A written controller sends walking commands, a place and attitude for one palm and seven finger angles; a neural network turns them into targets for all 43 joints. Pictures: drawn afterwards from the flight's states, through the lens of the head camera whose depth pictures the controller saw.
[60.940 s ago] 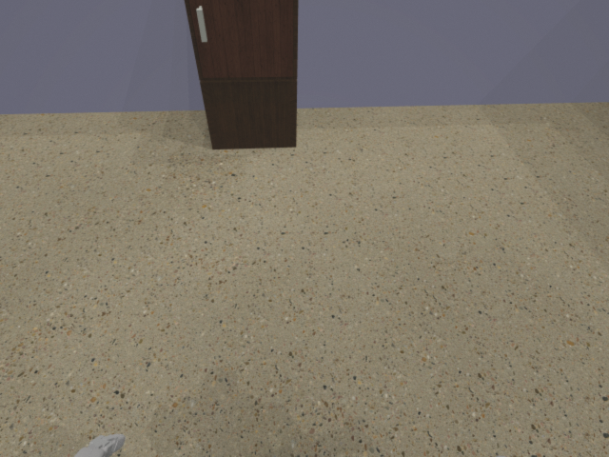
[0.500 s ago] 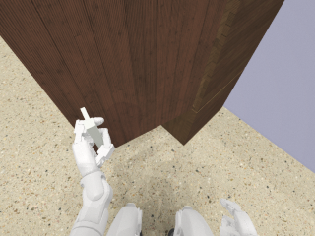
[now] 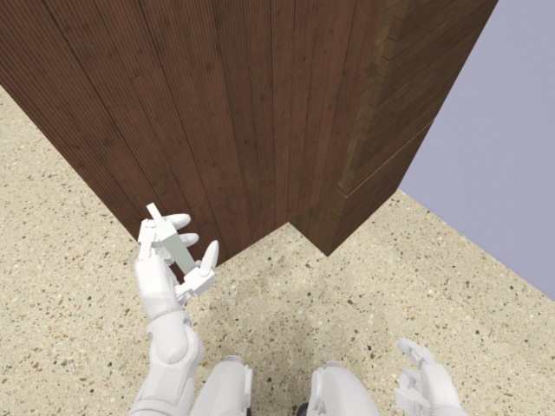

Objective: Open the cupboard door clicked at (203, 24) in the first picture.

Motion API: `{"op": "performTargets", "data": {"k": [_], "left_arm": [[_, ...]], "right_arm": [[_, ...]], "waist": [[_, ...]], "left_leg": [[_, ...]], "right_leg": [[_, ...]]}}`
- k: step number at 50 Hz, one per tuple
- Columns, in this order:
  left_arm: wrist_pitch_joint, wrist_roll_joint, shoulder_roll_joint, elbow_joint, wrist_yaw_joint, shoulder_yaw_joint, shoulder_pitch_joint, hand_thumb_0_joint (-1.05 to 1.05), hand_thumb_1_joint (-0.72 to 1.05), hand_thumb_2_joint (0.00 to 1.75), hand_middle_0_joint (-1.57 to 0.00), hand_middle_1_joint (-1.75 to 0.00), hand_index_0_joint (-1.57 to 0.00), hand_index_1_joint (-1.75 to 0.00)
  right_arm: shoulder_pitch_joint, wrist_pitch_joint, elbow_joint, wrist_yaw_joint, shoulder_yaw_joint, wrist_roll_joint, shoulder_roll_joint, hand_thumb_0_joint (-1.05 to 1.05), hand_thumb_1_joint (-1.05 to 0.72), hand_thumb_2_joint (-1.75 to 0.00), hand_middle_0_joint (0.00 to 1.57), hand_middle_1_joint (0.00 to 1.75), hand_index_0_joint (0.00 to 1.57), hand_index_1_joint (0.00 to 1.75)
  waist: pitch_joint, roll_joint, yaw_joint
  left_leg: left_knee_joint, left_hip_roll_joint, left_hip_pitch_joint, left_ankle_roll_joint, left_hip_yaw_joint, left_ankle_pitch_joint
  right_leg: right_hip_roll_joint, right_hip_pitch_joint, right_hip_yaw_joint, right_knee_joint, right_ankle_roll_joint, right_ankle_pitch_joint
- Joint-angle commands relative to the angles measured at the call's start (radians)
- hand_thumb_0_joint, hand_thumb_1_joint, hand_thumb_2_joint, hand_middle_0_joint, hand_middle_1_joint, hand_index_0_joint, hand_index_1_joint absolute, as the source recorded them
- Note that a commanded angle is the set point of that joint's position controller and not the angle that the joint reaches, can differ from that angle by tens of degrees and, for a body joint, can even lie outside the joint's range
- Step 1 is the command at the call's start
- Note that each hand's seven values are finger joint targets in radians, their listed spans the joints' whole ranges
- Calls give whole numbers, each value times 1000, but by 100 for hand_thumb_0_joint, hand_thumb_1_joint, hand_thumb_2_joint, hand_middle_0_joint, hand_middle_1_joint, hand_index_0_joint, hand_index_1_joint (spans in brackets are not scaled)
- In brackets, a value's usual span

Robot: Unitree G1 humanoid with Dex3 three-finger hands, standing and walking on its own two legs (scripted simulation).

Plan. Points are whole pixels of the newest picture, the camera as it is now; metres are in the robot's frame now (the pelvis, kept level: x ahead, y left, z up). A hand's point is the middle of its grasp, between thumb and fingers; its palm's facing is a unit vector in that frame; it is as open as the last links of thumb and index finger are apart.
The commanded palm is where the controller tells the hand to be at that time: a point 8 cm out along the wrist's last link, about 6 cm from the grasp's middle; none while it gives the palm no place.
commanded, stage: open thumb and fingers to let go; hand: left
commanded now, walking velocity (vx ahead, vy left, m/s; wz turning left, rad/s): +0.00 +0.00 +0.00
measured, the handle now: (171, 239) +0.36 +0.17 +0.02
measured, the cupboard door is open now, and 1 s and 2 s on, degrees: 82 82 83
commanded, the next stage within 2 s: slide the hand sideways off the handle in 0.52 s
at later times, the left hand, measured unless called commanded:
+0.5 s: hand (196, 265) +0.32 +0.13 +0.01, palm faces +0.37 -0.93 +0.00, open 14.4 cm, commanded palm +0.27 +0.17 +0.01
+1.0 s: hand (185, 289) +0.28 +0.14 +0.01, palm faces -0.10 -0.99 +0.03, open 15.9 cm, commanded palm +0.26 +0.19 +0.01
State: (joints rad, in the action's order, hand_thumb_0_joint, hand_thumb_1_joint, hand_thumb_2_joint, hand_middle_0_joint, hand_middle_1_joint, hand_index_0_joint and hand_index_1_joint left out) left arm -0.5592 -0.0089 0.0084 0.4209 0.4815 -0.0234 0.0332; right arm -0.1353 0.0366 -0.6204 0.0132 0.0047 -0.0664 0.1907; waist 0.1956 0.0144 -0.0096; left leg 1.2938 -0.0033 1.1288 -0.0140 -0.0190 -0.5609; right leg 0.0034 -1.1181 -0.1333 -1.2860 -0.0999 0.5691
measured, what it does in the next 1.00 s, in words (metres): shifts its weight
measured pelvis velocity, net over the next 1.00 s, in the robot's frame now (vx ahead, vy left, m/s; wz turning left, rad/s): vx -0.01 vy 0.06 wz -0.03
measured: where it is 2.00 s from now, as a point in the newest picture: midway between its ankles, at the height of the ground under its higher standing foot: outside the picture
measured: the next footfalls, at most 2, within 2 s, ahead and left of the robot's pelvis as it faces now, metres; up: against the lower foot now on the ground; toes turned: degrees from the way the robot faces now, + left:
none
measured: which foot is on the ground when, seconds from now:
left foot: down 0.00-1.00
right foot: down 0.00-1.00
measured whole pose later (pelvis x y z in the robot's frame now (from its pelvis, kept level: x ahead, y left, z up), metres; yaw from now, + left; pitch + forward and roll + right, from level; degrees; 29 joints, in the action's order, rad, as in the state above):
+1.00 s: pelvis -0.01 +0.06 -0.01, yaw -2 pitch +22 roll -3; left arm -0.49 0.09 -0.10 0.26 0.01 -0.13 -0.06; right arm -0.19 0.01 -0.50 0.01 -0.01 0.00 0.23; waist 0.20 0.03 0.00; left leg 1.35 -0.02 1.16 0.07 0.02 -0.58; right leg -0.02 -1.13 -0.10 -1.30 -0.02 0.55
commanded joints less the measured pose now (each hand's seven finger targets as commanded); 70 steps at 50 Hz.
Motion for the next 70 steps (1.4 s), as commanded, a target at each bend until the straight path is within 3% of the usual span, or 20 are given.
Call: {"op": "performTargets", "data": {"k": [1,5,12,18,23,25,31,32,33,34,37,38,40,42,43,48,51,58,65,70], "left_arm": [[-57,-4,-31,-175,-10,12,141,0,-22,42,-32,-123,-32,-123],[-79,-14,-49,-173,-3,34,132,0,-50,30,-30,-120,-30,-120],[-84,-26,-28,-178,15,14,141,0,-50,30,-26,-95,-26,-95],[-69,-42,4,-163,42,-21,168,0,-50,30,-21,-65,-21,-65],[-58,-55,-2,-154,70,-6,142,0,-50,30,-17,-40,-17,-40],[-59,-55,39,-161,70,-43,162,0,-50,30,-15,-30,-15,-30],[-55,-65,72,-156,85,-75,184,0,-50,30,-15,-30,-15,-30],[-77,-187,-25,-166,-102,-268,171,0,-50,30,-15,-30,-15,-30],[-106,-153,-103,-235,-202,-176,231,0,-50,30,-15,-30,-15,-30],[-120,-146,-123,-238,-267,-173,231,0,-50,30,-15,-30,-15,-30],[-115,-73,-104,-267,-437,-224,215,0,-50,30,-15,-30,-15,-30],[-96,-23,-73,-277,-495,-254,226,0,-50,30,-15,-30,-15,-30],[-52,81,-41,-287,-541,-223,182,0,-50,30,-15,-30,-15,-30],[-4,139,-44,-293,-543,-176,104,0,-50,30,-15,-30,-15,-30],[14,149,-36,-298,-537,-176,82,0,-50,30,-15,-30,-15,-30],[24,89,-117,-340,-463,-99,-14,0,-50,30,-15,-30,-15,-30],[17,60,-106,-377,-440,-113,-53,0,-50,30,-15,-30,-15,-30],[37,68,-168,-454,-439,-29,-244,0,-50,30,-15,-30,-15,-30],[43,86,-175,-512,-460,-7,-375,0,-50,30,-15,-30,-15,-30],[21,117,-233,-532,-514,64,-407,0,-50,30,-15,-30,-15,-30]], "right_arm": [[-11,36,119,-8,38,0,103,0,-90,-90,20,30,20,30],[-8,41,117,-7,40,-4,102,0,-90,-90,20,30,20,30],[-12,39,121,2,39,-7,107,0,-90,-90,20,30,20,30],[-15,34,127,2,39,-9,116,0,-90,-90,20,30,20,30],[-17,30,133,3,38,-13,114,0,-90,-90,20,30,20,30],[-9,29,129,7,36,-9,112,0,-90,-90,20,30,20,30],[-2,30,134,11,32,-10,113,0,-90,-90,20,30,20,30],[-42,23,125,14,32,-6,149,0,-90,-90,20,30,20,30],[-49,14,140,7,40,-2,143,0,-90,-90,20,30,20,30],[-42,8,142,1,39,0,142,0,-90,-90,20,30,20,30],[-29,12,175,-7,35,25,151,0,-90,-90,20,30,20,30],[-32,14,186,-10,31,36,157,0,-90,-90,20,30,20,30],[-26,18,204,-16,33,58,161,0,-90,-90,20,30,20,30],[-23,16,226,-19,34,72,172,0,-90,-90,20,30,20,30],[-21,17,241,-18,31,72,172,0,-90,-90,20,30,20,30],[-34,9,261,-4,36,62,172,0,-90,-90,20,30,20,30],[-34,1,275,8,36,56,165,0,-90,-90,20,30,20,30],[-34,-19,316,12,36,59,158,0,-90,-90,20,30,20,30],[-44,-20,329,2,34,61,143,0,-90,-90,20,30,20,30],[-38,-4,315,-16,37,62,146,0,-90,-90,20,30,20,30]], "waist": [[315,-109,-33],[323,-100,-21],[326,-41,-13],[308,-53,-25],[338,-53,-9],[332,-39,-16],[313,-30,-22],[301,-50,-108],[349,-12,-81],[376,-6,-62],[320,34,-73],[309,44,-87],[300,39,-67],[302,-11,-48],[294,5,-38],[285,-12,-7],[286,0,-8],[308,7,35],[277,-28,21],[282,-28,20]], "left_leg": [[-103,-22,-61,25,-1,180],[-102,-22,-60,25,-1,172],[-127,-24,-116,26,-2,199],[-147,-21,-148,29,-15,192],[-152,-22,-160,26,-16,213],[-157,-20,-184,23,-20,210],[-171,-17,-208,19,-34,189],[-129,-9,-208,32,-30,182],[-118,-12,-207,37,-33,208],[-119,-15,-214,38,-34,212],[-132,-10,-245,36,-55,163],[-144,-8,-269,36,-72,166],[-169,-7,-297,30,-87,145],[-189,-4,-291,26,-100,137],[-196,-8,-282,25,-103,147],[-183,-8,-241,13,-103,171],[-175,-5,-253,5,-103,177],[-173,-7,-245,-5,-92,264],[-143,-9,-207,7,-66,294],[-109,-16,-164,16,-52,276]], "right_leg": [[-52,394,233,267,105,-321],[-49,381,231,259,100,-288],[-26,326,173,229,82,-283],[-10,269,129,217,73,-243],[-6,279,119,205,71,-262],[-5,248,106,203,69,-248],[1,200,84,200,64,-197],[-8,182,113,190,67,-235],[-13,198,117,172,54,-271],[-12,214,124,162,52,-285],[-7,148,114,173,49,-201],[-4,125,105,170,45,-185],[2,111,88,178,49,-156],[6,119,72,170,54,-151],[5,115,65,159,51,-152],[5,96,59,115,49,-150],[5,70,60,102,51,-148],[16,134,64,91,44,-196],[22,166,69,96,53,-255],[24,176,79,88,55,-272]]}}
